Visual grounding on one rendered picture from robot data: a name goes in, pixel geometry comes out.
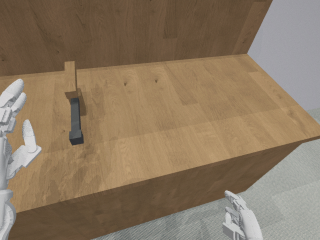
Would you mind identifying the counter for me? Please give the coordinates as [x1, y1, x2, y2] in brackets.
[0, 0, 320, 240]

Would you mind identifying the left robot hand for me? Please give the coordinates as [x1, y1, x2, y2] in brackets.
[0, 79, 42, 190]

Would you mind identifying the left robot forearm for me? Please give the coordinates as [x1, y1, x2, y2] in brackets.
[0, 189, 17, 240]

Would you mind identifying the right robot hand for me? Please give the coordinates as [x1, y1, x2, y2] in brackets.
[222, 190, 263, 240]

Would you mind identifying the tap lever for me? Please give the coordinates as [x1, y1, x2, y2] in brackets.
[69, 97, 84, 146]

